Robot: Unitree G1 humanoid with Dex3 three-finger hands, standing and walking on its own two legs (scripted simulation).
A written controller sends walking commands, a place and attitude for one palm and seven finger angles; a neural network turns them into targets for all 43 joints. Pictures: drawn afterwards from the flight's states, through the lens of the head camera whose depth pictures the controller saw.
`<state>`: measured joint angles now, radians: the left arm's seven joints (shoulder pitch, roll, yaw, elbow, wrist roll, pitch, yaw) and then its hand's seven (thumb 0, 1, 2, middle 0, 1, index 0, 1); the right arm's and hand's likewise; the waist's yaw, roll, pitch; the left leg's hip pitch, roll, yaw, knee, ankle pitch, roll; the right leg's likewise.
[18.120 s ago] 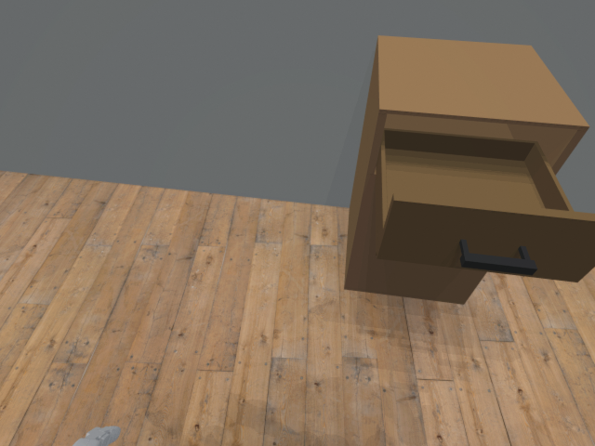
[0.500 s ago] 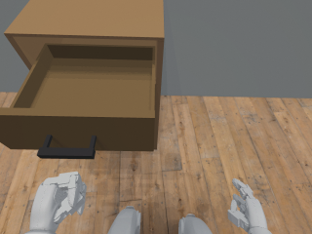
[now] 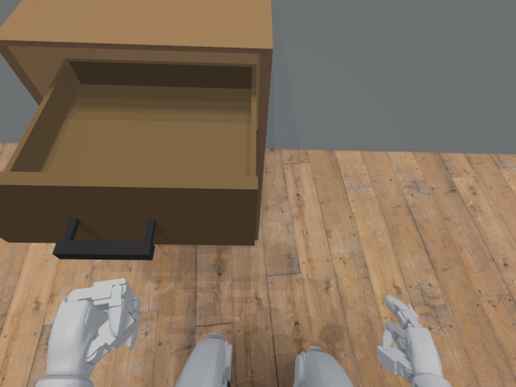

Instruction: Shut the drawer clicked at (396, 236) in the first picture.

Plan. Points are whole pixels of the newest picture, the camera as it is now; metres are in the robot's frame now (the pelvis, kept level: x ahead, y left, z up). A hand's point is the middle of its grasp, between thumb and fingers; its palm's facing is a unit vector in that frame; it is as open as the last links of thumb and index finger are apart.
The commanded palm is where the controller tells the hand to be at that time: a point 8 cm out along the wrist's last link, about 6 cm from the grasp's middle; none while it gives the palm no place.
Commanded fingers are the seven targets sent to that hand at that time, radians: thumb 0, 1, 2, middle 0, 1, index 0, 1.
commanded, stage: bring the fist close to the handle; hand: left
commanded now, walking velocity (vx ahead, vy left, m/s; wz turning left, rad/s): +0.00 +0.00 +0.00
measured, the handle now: (109, 237) +0.31 +0.24 +0.04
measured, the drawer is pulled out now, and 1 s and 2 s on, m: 0.28 0.24 0.11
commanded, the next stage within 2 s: push the drawer shut in 0.02 s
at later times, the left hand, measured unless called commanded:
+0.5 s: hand (134, 292) +0.24 +0.19 +0.04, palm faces +0.04 -1.00 -0.04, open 3.3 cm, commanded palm +0.22 +0.24 +0.05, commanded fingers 0.00 0.90 0.90 -1.40 -1.60 -1.40 -1.60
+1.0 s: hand (136, 266) +0.28 +0.20 +0.03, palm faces +0.03 -1.00 -0.04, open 2.8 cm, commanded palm +0.29 +0.24 +0.05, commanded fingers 0.00 0.90 0.90 -1.40 -1.60 -1.40 -1.60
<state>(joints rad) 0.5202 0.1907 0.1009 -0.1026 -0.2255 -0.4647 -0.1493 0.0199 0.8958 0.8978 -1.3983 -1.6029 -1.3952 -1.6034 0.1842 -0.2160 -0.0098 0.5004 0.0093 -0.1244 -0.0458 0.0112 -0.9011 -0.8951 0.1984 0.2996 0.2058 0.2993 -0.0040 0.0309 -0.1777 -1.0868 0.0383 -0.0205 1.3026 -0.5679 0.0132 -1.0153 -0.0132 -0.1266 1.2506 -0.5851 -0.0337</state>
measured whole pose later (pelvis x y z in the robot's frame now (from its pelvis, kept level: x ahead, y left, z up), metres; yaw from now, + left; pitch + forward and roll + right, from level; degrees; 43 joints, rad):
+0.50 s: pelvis +0.00 +0.00 +0.00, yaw +0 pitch +20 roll -3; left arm 0.36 0.22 0.13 -0.03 -0.23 -0.42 -0.15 0.02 0.89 0.90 -1.40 -1.60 -1.40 -1.60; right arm 0.19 -0.23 0.01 0.50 0.01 -0.11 -0.04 0.01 -0.90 -0.89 0.20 0.30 0.21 0.30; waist -0.02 0.03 -0.18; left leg -1.09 0.04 -0.02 1.30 -0.57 0.02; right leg -1.02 -0.01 -0.13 1.24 -0.58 -0.03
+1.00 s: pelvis -0.02 +0.01 +0.00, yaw +1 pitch +20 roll -4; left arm 0.04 0.25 0.13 0.23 -0.22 -0.41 -0.16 -0.06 0.77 0.96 -1.40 -1.60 -1.40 -1.60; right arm 0.17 -0.25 0.04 0.58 0.01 -0.13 -0.06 0.01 -0.90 -0.89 0.20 0.30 0.21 0.30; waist 0.00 0.03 -0.15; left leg -1.12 0.02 -0.03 1.29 -0.52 0.02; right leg -1.04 -0.02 -0.13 1.23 -0.54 -0.03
